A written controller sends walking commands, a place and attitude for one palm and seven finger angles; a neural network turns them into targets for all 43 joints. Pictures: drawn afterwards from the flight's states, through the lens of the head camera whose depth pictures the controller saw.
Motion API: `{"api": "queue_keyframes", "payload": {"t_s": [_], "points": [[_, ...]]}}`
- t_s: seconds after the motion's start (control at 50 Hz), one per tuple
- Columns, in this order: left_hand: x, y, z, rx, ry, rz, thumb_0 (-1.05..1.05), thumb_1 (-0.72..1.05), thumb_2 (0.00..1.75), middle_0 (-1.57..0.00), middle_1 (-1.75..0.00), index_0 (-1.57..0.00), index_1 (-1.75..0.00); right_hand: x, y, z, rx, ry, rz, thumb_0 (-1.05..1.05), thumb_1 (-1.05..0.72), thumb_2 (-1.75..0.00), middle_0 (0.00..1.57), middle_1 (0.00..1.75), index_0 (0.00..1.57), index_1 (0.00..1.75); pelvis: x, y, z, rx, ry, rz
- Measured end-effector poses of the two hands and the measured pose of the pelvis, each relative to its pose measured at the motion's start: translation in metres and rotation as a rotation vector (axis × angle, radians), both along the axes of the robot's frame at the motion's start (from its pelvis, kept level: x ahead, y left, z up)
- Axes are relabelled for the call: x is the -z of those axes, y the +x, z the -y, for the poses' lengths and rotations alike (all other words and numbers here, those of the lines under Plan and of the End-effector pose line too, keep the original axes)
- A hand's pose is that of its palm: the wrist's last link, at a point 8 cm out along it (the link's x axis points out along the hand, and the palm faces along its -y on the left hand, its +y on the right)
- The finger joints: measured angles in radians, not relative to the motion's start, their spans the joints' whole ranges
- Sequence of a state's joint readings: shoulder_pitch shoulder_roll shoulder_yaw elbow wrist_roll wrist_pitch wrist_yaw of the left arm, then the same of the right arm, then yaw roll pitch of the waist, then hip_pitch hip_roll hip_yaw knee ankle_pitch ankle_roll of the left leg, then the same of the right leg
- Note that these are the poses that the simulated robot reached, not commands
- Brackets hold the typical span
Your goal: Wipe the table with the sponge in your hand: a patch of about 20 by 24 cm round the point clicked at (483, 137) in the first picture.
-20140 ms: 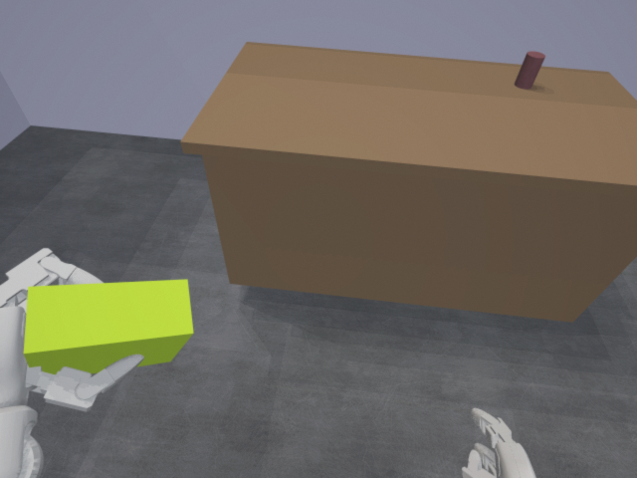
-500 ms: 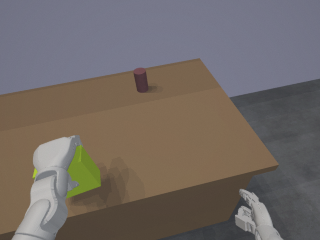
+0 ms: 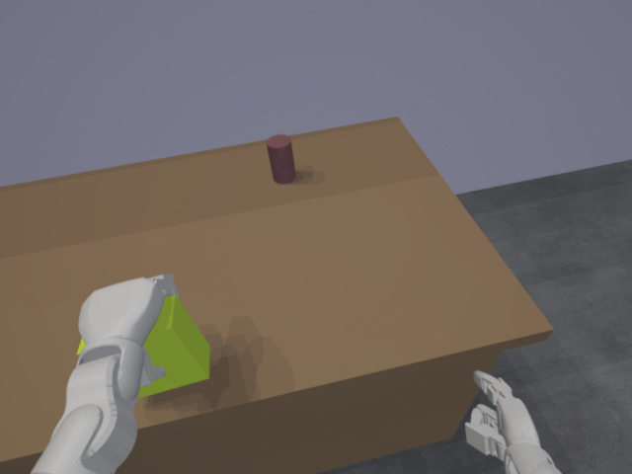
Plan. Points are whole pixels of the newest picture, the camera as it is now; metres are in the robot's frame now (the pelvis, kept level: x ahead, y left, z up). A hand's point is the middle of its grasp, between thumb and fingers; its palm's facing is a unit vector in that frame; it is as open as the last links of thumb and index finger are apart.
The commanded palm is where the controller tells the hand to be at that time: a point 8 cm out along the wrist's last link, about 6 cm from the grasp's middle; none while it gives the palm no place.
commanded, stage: move the sponge above the wiping area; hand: left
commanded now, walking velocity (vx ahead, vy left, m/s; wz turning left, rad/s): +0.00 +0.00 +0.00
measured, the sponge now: (158, 357) +0.24 +0.27 +0.01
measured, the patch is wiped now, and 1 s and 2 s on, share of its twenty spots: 0.00 0.00 0.00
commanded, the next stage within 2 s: lower the sponge onto the table in 1.68 s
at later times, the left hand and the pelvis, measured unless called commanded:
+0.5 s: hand (157, 322) +0.26 +0.25 +0.07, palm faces -0.01 -0.09 -1.00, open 9.5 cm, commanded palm +0.23 +0.26 +0.13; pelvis +0.00 +0.00 +0.00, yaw +0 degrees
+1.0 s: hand (153, 311) +0.26 +0.26 +0.08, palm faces +0.06 -0.06 -1.00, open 9.5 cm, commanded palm +0.23 +0.26 +0.14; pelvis +0.00 +0.00 +0.00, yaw +0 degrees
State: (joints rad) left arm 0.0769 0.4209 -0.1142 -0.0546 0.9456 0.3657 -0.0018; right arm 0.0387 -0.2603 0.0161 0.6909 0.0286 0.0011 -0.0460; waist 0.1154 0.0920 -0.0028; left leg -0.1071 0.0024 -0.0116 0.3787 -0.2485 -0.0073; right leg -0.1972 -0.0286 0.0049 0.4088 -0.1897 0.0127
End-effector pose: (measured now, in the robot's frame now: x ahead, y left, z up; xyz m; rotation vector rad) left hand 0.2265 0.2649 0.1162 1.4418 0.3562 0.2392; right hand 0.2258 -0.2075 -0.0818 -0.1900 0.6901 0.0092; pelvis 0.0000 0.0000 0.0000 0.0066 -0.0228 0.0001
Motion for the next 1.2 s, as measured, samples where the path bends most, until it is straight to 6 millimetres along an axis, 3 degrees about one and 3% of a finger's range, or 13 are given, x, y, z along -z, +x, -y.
{"api": "queue_keyframes", "payload": {"t_s": [0.14, 0.28, 0.48, 0.64, 0.74, 0.86, 0.96, 1.08, 1.2], "points": [[-0.005, -0.009, -0.002, 0.048, 0.045, 0.059, 0.00, -0.45, 1.04, -0.79, -1.37, -0.79, -1.38, -0.001, -0.001, 0.001, -0.011, -0.028, -0.007, 0.01, -0.91, -0.89, 0.20, 0.30, 0.20, 0.30, 0.000, 0.000, 0.002, 0.003, -0.004, 0.011], [-0.015, -0.002, -0.013, -0.031, 0.043, 0.089, 0.00, -0.45, 1.04, -0.79, -1.37, -0.79, -1.38, 0.001, -0.001, -0.002, -0.007, -0.012, -0.010, 0.01, -0.91, -0.89, 0.20, 0.30, 0.20, 0.30, 0.000, -0.003, 0.002, -0.008, -0.004, 0.014], [-0.006, 0.011, 0.013, 0.072, 0.024, 0.041, 0.00, -0.45, 1.04, -0.79, -1.37, -0.79, -1.38, 0.000, -0.002, -0.004, -0.004, 0.001, -0.004, 0.01, -0.91, -0.89, 0.20, 0.30, 0.20, 0.30, 0.000, -0.002, 0.002, 0.004, 0.000, 0.005], [-0.018, -0.001, -0.006, -0.024, 0.047, 0.107, 0.00, -0.45, 1.04, -0.78, -1.37, -0.79, -1.38, 0.001, -0.004, 0.005, 0.004, 0.000, -0.024, 0.01, -0.90, -0.89, 0.20, 0.30, 0.20, 0.30, 0.000, 0.001, 0.004, 0.006, -0.002, 0.010], [-0.007, -0.011, -0.016, -0.083, 0.026, 0.028, 0.00, -0.45, 1.04, -0.78, -1.37, -0.79, -1.38, 0.001, -0.001, 0.008, 0.000, -0.015, -0.021, 0.01, -0.91, -0.89, 0.20, 0.30, 0.20, 0.30, 0.000, -0.001, 0.004, -0.008, -0.003, 0.013], [0.005, -0.005, 0.000, 0.032, 0.007, -0.017, 0.00, -0.45, 1.04, -0.79, -1.37, -0.79, -1.38, -0.001, 0.003, 0.004, -0.014, -0.039, 0.004, 0.01, -0.91, -0.89, 0.20, 0.30, 0.20, 0.30, 0.000, -0.003, 0.004, -0.015, -0.004, 0.011], [-0.011, 0.009, 0.013, 0.117, 0.047, 0.084, 0.00, -0.45, 1.04, -0.79, -1.37, -0.79, -1.38, -0.002, 0.001, -0.002, -0.003, -0.020, 0.011, 0.01, -0.91, -0.89, 0.20, 0.30, 0.20, 0.30, 0.000, -0.002, 0.004, -0.001, -0.005, 0.008], [-0.028, 0.014, -0.005, -0.015, 0.060, 0.152, 0.00, -0.45, 1.04, -0.78, -1.37, -0.79, -1.38, 0.000, -0.004, -0.003, 0.012, 0.020, -0.015, 0.01, -0.90, -0.89, 0.20, 0.30, 0.20, 0.30, -0.001, -0.001, 0.003, 0.009, -0.002, 0.007], [-0.004, 0.001, -0.011, -0.094, 0.007, 0.001, 0.00, -0.45, 1.04, -0.78, -1.38, -0.79, -1.38, 0.002, -0.003, 0.002, 0.002, 0.007, -0.029, 0.01, -0.90, -0.89, 0.20, 0.30, 0.20, 0.30, -0.001, -0.002, 0.001, -0.005, 0.000, 0.005]]}}
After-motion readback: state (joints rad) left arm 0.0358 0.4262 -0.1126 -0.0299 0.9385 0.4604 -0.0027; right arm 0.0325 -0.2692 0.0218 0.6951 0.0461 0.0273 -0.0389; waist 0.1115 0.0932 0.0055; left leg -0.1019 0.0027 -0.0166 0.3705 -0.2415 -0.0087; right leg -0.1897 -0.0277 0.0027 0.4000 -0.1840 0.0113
